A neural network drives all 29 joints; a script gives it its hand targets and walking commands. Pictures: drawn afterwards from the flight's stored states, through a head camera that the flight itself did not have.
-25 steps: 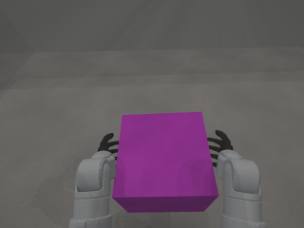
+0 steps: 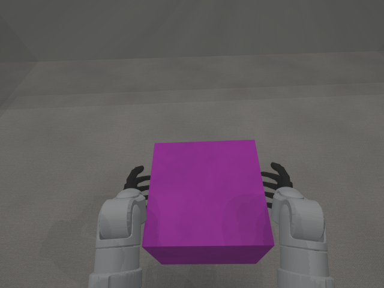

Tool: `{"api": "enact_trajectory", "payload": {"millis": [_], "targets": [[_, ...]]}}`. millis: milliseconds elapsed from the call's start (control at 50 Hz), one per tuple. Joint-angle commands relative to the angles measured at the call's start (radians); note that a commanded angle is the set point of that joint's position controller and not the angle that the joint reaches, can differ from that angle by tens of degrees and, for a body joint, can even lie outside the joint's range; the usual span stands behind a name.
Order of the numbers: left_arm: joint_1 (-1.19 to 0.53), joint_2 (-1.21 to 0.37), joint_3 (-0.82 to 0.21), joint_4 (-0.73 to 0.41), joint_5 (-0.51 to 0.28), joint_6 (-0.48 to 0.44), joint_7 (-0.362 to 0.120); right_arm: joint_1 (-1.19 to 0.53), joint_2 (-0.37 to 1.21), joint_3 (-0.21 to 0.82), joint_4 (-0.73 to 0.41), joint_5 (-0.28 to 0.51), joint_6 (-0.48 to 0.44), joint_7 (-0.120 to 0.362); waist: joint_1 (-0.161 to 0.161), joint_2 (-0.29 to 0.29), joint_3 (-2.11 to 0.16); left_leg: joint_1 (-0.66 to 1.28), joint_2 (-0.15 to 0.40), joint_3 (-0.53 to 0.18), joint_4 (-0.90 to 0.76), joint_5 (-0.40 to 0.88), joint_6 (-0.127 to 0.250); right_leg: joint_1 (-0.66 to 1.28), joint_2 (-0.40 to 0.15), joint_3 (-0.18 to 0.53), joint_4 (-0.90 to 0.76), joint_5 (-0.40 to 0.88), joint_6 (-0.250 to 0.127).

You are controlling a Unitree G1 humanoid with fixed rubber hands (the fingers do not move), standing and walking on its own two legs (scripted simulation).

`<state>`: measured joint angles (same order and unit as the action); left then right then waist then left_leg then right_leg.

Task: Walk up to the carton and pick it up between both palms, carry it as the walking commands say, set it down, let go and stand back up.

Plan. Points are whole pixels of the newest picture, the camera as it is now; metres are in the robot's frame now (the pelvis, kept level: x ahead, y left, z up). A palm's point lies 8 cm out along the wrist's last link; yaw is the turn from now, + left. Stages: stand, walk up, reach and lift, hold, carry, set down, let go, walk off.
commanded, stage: hold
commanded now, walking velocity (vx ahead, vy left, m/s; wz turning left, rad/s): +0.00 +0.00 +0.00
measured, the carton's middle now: (206, 204) +0.30 +0.00 +0.01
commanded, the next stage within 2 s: set down in 0.38 s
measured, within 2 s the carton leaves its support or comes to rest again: neither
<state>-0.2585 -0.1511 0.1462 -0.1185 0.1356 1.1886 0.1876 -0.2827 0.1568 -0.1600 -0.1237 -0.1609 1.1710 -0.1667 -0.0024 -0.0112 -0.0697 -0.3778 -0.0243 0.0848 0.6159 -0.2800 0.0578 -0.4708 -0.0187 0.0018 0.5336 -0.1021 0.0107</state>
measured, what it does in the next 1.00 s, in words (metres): shifts its weight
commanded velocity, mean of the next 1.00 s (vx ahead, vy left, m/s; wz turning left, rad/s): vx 0.00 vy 0.00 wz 0.00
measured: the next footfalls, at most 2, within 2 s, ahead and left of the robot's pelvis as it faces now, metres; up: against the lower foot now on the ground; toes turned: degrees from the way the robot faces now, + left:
none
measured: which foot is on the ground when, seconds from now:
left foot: down 0.00-1.00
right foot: down 0.00-1.00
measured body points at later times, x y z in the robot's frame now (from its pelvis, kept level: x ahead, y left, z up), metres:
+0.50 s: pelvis +0.08 -0.04 +0.02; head +0.01 -0.06 +0.46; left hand +0.33 +0.15 +0.04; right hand +0.39 -0.15 +0.05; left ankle +0.03 +0.08 -0.72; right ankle +0.11 -0.12 -0.72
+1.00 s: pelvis +0.04 -0.03 +0.00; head +0.07 -0.03 +0.45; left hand +0.34 +0.17 -0.03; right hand +0.38 -0.14 -0.02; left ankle +0.03 +0.09 -0.72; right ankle +0.11 -0.12 -0.72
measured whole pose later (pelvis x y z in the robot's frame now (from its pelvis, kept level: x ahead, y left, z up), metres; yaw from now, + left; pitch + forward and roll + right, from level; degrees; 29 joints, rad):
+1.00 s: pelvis +0.04 -0.03 +0.00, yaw +6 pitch +5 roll +0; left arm -0.38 -0.13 0.34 0.55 0.30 0.44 0.04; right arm -0.38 0.18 -0.33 0.52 -0.26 0.46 -0.13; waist 0.02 0.01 -0.02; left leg -0.41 -0.07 -0.16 0.66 -0.32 -0.01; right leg -0.47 0.08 0.05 0.60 -0.21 -0.03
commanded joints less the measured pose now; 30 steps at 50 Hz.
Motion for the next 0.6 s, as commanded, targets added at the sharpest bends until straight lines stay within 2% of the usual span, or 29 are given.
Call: {"api": "enact_trajectory", "payload": {"millis": [0,20,40,60,80,100,120,140,160,180,200,220,240,260,280,300,320,340,360,380,400,420,440,460,480,500,520,540,580], "targets": [[-0.433,-0.840,-0.295,0.418,-0.071,-0.316,-0.366,-0.401,0.760,0.306,0.530,0.076,-0.253,0.373,0.027,0.102,-0.075,-0.101,0.020,-0.195,-0.294,-0.255,-0.021,0.415,0.114,0.037,-0.052,-0.196,-0.064],[-0.449,-0.824,-0.335,0.385,-0.076,-0.408,-0.366,-0.380,0.720,0.336,0.413,0.074,-0.352,0.383,-0.012,0.108,-0.127,-0.033,0.023,-0.220,-0.316,-0.250,-0.014,0.417,0.122,0.051,-0.030,-0.126,-0.063],[-0.441,-0.825,-0.390,0.334,-0.094,-0.464,-0.376,-0.389,0.765,0.404,0.326,0.100,-0.401,0.393,-0.015,0.093,-0.158,-0.005,0.025,-0.224,-0.330,-0.221,-0.005,0.468,0.120,0.059,-0.014,-0.082,-0.054],[-0.571,-0.885,-0.474,0.233,-0.136,-0.513,-0.389,-0.511,0.798,0.463,0.230,0.138,-0.453,0.417,-0.020,0.116,-0.286,0.101,0.022,-0.241,-0.310,-0.160,-0.020,0.442,0.124,0.052,0.005,-0.039,-0.048],[-0.663,-0.969,-0.524,0.239,-0.178,-0.532,-0.403,-0.702,0.876,0.537,0.152,0.206,-0.488,0.444,0.008,0.126,-0.404,0.105,0.022,-0.242,-0.312,-0.141,-0.024,0.492,0.125,0.061,0.028,-0.017,-0.043],[-0.739,-1.015,-0.536,0.238,-0.182,-0.553,-0.402,-0.835,0.881,0.561,0.113,0.230,-0.509,0.457,0.012,0.098,-0.395,0.094,0.026,-0.256,-0.304,-0.173,-0.026,0.493,0.137,0.051,0.032,-0.072,-0.029],[-0.857,-1.078,-0.594,0.170,-0.223,-0.583,-0.393,-0.840,0.915,0.578,0.120,0.248,-0.516,0.466,-0.010,0.074,-0.466,0.140,0.045,-0.285,-0.294,-0.155,-0.029,0.480,0.139,0.049,0.041,-0.055,-0.028],[-0.869,-1.087,-0.631,0.134,-0.258,-0.604,-0.390,-0.912,0.922,0.642,0.076,0.288,-0.537,0.464,0.016,0.076,-0.526,0.165,0.052,-0.300,-0.286,-0.126,-0.032,0.479,0.143,0.050,0.056,-0.052,-0.022],[-0.946,-1.097,-0.657,0.128,-0.270,-0.611,-0.382,-0.919,0.935,0.641,0.094,0.289,-0.527,0.468,0.015,0.062,-0.533,0.131,0.054,-0.314,-0.295,-0.154,-0.028,0.496,0.143,0.052,0.056,-0.061,-0.019],[-0.867,-1.094,-0.637,0.181,-0.256,-0.600,-0.382,-0.876,0.932,0.641,0.132,0.276,-0.517,0.463,0.020,0.032,-0.484,0.121,0.052,-0.307,-0.290,-0.099,-0.033,0.501,0.136,0.053,0.039,-0.056,-0.018],[-0.821,-1.084,-0.601,0.236,-0.244,-0.600,-0.383,-0.862,0.914,0.646,0.177,0.285,-0.516,0.464,0.033,0.067,-0.415,0.069,0.047,-0.297,-0.301,-0.090,-0.031,0.505,0.136,0.064,0.032,-0.068,-0.016],[-0.824,-1.045,-0.567,0.264,-0.231,-0.599,-0.380,-0.782,0.908,0.619,0.262,0.262,-0.508,0.466,0.036,0.027,-0.395,0.072,0.055,-0.304,-0.294,-0.066,-0.033,0.506,0.133,0.067,0.027,-0.056,-0.019],[-0.746,-1.058,-0.558,0.338,-0.224,-0.593,-0.392,-0.759,0.906,0.627,0.281,0.255,-0.504,0.465,0.032,0.004,-0.402,0.093,0.058,-0.306,-0.283,0.010,-0.034,0.526,0.128,0.067,0.007,-0.017,-0.016],[-0.737,-1.038,-0.566,0.311,-0.230,-0.594,-0.403,-0.693,0.952,0.628,0.290,0.247,-0.496,0.457,0.009,-0.068,-0.445,0.136,0.032,-0.287,-0.245,0.116,-0.035,0.552,0.112,0.078,-0.022,0.047,-0.009],[-0.674,-1.033,-0.556,0.332,-0.236,-0.585,-0.420,-0.550,0.972,0.615,0.374,0.235,-0.473,0.446,-0.002,-0.050,-0.353,0.133,0.029,-0.268,-0.236,0.200,-0.039,0.534,0.108,0.082,-0.035,0.072,-0.009],[-0.584,-1.029,-0.535,0.368,-0.212,-0.566,-0.436,-0.570,0.978,0.626,0.322,0.224,-0.472,0.436,0.012,-0.097,-0.410,0.178,0.016,-0.260,-0.213,0.271,-0.045,0.545,0.095,0.091,-0.061,0.132,-0.002],[-0.566,-0.984,-0.518,0.343,-0.187,-0.563,-0.441,-0.491,1.001,0.605,0.367,0.220,-0.461,0.430,0.020,-0.039,-0.343,0.169,-0.001,-0.242,-0.223,0.292,-0.041,0.563,0.081,0.112,-0.080,0.189,0.004],[-0.545,-0.971,-0.489,0.366,-0.174,-0.544,-0.443,-0.452,0.996,0.582,0.412,0.201,-0.446,0.430,0.033,-0.062,-0.311,0.204,-0.009,-0.234,-0.227,0.311,-0.045,0.511,0.077,0.118,-0.091,0.192,0.000],[-0.534,-0.961,-0.490,0.368,-0.183,-0.535,-0.455,-0.409,1.018,0.566,0.429,0.195,-0.445,0.423,0.044,-0.034,-0.268,0.164,-0.007,-0.231,-0.249,0.312,-0.043,0.549,0.058,0.132,-0.102,0.255,0.003],[-0.491,-1.030,-0.622,0.312,-0.212,-0.506,-0.465,-0.291,1.065,0.582,0.390,0.205,-0.447,0.403,-0.102,-0.021,-0.298,0.165,-0.017,-0.265,-0.223,0.377,-0.029,0.652,0.065,0.122,-0.130,0.366,-0.031],[-0.379,-0.973,-0.549,0.376,-0.186,-0.510,-0.475,-0.344,1.026,0.582,0.341,0.205,-0.448,0.390,-0.042,-0.096,-0.242,0.109,-0.022,-0.269,-0.227,0.388,-0.013,0.667,0.052,0.136,-0.114,0.444,-0.010],[-0.444,-0.914,-0.518,0.356,-0.159,-0.520,-0.490,-0.307,1.046,0.502,0.415,0.160,-0.449,0.384,-0.075,-0.059,-0.269,0.176,-0.030,-0.259,-0.240,0.353,-0.015,0.627,0.035,0.151,-0.143,0.470,0.001],[-0.421,-0.870,-0.471,0.424,-0.127,-0.512,-0.488,-0.313,1.016,0.494,0.464,0.171,-0.453,0.371,-0.030,-0.013,-0.172,0.105,-0.027,-0.265,-0.254,0.295,-0.009,0.619,0.006,0.172,-0.153,0.437,-0.002],[-0.468,-0.864,-0.473,0.364,-0.136,-0.535,-0.493,-0.287,1.068,0.486,0.501,0.159,-0.450,0.370,-0.042,-0.051,-0.179,0.089,-0.041,-0.252,-0.249,0.251,-0.006,0.628,0.013,0.179,-0.156,0.425,0.005],[-0.456,-0.871,-0.487,0.327,-0.148,-0.550,-0.498,-0.279,1.099,0.526,0.431,0.183,-0.461,0.362,-0.029,-0.057,-0.177,0.054,-0.057,-0.255,-0.234,0.251,-0.001,0.650,-0.006,0.202,-0.151,0.514,0.014],[-0.463,-0.857,-0.522,0.283,-0.153,-0.561,-0.504,-0.247,1.083,0.536,0.424,0.185,-0.469,0.359,-0.046,-0.056,-0.181,0.032,-0.055,-0.254,-0.244,0.265,0.005,0.678,-0.007,0.203,-0.141,0.565,0.019],[-0.412,-0.829,-0.475,0.316,-0.135,-0.571,-0.504,-0.294,1.075,0.557,0.408,0.203,-0.484,0.354,0.013,-0.043,-0.167,-0.020,-0.060,-0.264,-0.238,0.245,0.007,0.714,-0.037,0.223,-0.134,0.601,0.018],[-0.458,-0.823,-0.491,0.273,-0.144,-0.596,-0.510,-0.328,1.093,0.548,0.395,0.216,-0.505,0.346,-0.008,-0.058,-0.232,0.007,-0.061,-0.258,-0.221,0.230,0.009,0.702,-0.040,0.225,-0.124,0.591,0.031],[-0.454,-0.778,-0.458,0.289,-0.143,-0.636,-0.498,-0.395,1.083,0.577,0.372,0.245,-0.550,0.340,0.047,-0.087,-0.259,-0.020,-0.062,-0.248,-0.213,0.206,0.021,0.694,-0.034,0.230,-0.095,0.548,0.039]]}}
